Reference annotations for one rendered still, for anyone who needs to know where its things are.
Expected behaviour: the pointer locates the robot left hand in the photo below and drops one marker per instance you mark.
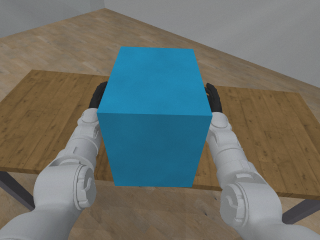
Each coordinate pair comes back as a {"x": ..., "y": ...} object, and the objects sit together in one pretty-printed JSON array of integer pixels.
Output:
[{"x": 97, "y": 95}]

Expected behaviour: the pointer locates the carton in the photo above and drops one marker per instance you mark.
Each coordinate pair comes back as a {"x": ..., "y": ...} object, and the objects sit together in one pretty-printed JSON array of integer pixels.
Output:
[{"x": 154, "y": 117}]

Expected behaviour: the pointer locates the robot right forearm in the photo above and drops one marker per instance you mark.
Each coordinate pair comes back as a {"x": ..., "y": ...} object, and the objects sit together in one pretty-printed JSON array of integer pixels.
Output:
[{"x": 228, "y": 155}]

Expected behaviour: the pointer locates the right robot upper arm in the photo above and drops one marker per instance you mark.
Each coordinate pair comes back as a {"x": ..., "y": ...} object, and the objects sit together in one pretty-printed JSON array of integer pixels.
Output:
[{"x": 254, "y": 211}]

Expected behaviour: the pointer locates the robot right hand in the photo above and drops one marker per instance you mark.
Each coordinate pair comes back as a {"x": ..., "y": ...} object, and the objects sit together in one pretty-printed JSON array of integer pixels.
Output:
[{"x": 213, "y": 98}]

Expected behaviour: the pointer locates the robot left forearm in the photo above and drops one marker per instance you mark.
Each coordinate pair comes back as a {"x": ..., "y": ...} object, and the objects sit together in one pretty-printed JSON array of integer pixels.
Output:
[{"x": 83, "y": 145}]

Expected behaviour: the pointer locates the left robot upper arm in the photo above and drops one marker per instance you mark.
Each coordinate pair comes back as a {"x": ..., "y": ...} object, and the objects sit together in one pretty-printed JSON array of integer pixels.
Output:
[{"x": 61, "y": 194}]

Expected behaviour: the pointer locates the table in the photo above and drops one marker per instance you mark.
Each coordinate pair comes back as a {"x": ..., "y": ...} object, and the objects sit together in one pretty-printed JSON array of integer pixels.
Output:
[{"x": 277, "y": 131}]

